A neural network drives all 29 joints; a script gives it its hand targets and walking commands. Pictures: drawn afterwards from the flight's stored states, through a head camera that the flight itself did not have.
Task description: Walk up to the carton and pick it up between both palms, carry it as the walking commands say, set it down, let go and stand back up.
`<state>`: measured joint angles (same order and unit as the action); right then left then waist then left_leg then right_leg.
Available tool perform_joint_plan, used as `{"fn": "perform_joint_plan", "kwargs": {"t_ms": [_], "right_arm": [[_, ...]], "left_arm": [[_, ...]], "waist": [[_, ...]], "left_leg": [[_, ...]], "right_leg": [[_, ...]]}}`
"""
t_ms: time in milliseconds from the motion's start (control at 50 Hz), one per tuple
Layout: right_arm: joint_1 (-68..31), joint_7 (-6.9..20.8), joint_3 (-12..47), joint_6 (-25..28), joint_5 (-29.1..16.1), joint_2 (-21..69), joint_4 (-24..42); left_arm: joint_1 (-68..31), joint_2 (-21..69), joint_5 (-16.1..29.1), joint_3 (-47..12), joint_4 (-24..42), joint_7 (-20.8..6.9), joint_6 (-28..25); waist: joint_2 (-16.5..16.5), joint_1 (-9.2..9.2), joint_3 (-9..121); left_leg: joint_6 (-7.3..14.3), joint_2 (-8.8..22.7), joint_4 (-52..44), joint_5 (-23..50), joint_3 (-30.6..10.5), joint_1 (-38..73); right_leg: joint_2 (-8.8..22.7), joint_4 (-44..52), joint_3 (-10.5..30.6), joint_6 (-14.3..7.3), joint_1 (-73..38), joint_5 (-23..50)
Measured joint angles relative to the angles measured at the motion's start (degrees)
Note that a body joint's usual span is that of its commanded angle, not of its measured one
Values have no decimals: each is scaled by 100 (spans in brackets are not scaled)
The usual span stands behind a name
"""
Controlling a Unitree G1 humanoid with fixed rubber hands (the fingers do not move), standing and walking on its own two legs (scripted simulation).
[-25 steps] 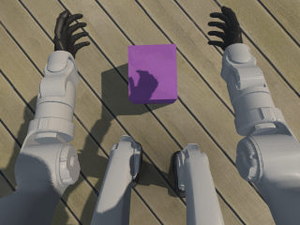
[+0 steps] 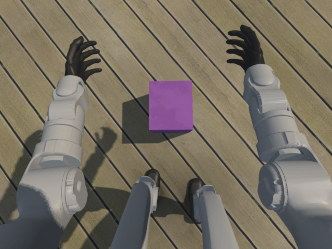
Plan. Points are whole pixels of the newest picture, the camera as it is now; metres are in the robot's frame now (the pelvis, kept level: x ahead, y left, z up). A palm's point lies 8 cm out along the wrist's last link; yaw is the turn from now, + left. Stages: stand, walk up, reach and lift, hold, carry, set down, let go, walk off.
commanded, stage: let go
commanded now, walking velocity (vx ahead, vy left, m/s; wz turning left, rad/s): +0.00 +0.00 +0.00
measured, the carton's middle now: (170, 108) +0.50 +0.06 -0.57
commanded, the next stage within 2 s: stand in 1.24 s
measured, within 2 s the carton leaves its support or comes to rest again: neither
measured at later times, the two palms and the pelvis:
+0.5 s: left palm (30, 163) +0.28 +0.27 +0.00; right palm (297, 133) +0.37 -0.17 +0.00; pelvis +0.03 +0.00 +0.07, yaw +2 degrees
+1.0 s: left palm (7, 227) +0.20 +0.25 +0.06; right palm out of the picture +0.26 -0.24 +0.05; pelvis +0.07 -0.01 +0.11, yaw +3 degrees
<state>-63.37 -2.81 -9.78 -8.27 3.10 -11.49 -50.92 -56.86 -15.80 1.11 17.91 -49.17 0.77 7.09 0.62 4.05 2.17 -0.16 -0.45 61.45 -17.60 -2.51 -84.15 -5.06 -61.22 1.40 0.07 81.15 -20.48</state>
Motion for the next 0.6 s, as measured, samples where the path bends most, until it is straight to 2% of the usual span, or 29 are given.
{"fn": "perform_joint_plan", "kwargs": {"t_ms": [60, 140, 220, 300, 360, 440, 500, 600], "right_arm": [[199, -16, -33, 85, 139, 24, -1], [566, -154, -46, 120, 247, 121, -1], [1520, -348, -46, 50, 444, 317, 578], [2620, -379, -45, -25, 443, 424, 1231], [3312, -306, -43, -17, 292, 456, 1471], [3969, -88, -42, 49, 32, 493, 1475], [4280, 51, -42, 209, 13, 492, 1476], [5154, 210, -45, 470, 14, 483, 1472]], "left_arm": [[137, 58, -185, 27, -73, -70, -108], [579, 77, -262, 38, 334, -192, -181], [1364, 106, -284, -156, 760, -414, -168], [2464, 149, -284, -441, 1346, -575, -117], [3238, 149, -284, -606, 1638, -653, -103], [4109, 150, -285, -809, 1638, -706, -100], [4603, 150, -285, -971, 1651, -695, -165], [5470, 149, -284, -1353, 2073, -638, -314]], "waist": [[29, 1, 17], [81, 1, 43], [140, 0, 53], [186, 2, 60], [126, 2, 66], [29, 2, 63], [27, 2, 55], [49, 2, -11]], "left_leg": [[0, 0, -234, 101, -10, 88], [0, 0, -449, 210, -16, 190], [0, 0, -643, 223, -25, 613], [4, 0, -962, 239, -35, 1379], [9, 0, -1240, 245, -35, 2093], [9, 0, -1627, 255, -50, 3032], [9, -6, -1842, 275, -51, 3507], [9, -12, -2270, 311, -66, 4345]], "right_leg": [[9, 238, 0, -2, -91, 101], [19, 448, 2, -2, -190, 207], [28, 656, 2, -2, -622, 232], [41, 1014, 10, -3, -1409, 266], [53, 1304, 22, -12, -2127, 280], [71, 1713, 25, -23, -3080, 293], [92, 1942, 25, -33, -3563, 315], [117, 2442, 25, -90, -4439, 398]]}}
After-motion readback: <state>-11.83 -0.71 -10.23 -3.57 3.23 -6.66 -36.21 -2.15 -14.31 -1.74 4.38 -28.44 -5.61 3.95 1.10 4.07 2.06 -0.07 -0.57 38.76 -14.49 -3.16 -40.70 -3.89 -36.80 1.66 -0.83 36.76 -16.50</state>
